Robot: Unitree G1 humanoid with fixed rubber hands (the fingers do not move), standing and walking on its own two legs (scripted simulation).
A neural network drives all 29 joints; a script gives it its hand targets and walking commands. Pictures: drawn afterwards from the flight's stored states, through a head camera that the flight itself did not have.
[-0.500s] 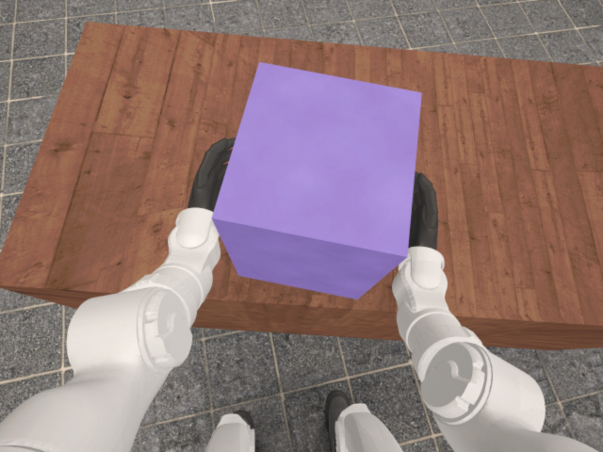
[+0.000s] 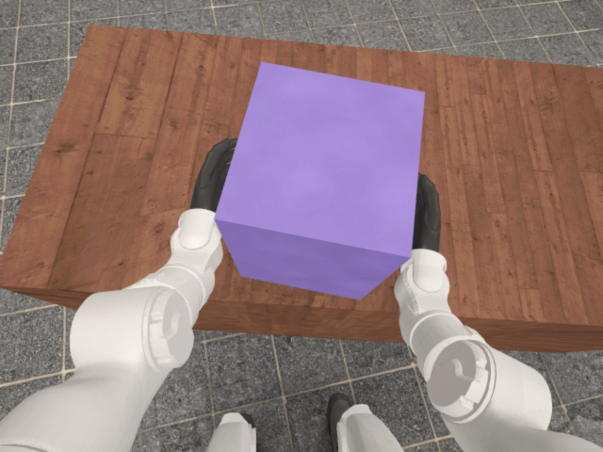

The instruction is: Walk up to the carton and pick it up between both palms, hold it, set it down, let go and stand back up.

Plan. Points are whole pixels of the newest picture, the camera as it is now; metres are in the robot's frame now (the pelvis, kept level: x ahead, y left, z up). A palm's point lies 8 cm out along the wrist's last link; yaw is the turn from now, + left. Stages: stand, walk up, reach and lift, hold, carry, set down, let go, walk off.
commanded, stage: reach and lift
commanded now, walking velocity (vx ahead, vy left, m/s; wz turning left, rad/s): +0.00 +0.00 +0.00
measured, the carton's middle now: (318, 198) +0.46 -0.03 -0.04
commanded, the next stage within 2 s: none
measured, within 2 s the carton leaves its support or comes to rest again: leaves its support in 0.98 s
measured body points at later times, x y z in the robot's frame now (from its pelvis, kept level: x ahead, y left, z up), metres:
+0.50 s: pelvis -0.01 +0.00 +0.00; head +0.16 +0.01 +0.42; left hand +0.44 +0.12 -0.03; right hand +0.40 -0.18 -0.04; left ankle -0.02 +0.14 -0.69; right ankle +0.02 -0.14 -0.69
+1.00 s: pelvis -0.01 +0.00 +0.00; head +0.11 +0.02 +0.43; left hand +0.42 +0.11 -0.02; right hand +0.38 -0.18 -0.02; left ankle -0.02 +0.14 -0.69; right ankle +0.02 -0.14 -0.69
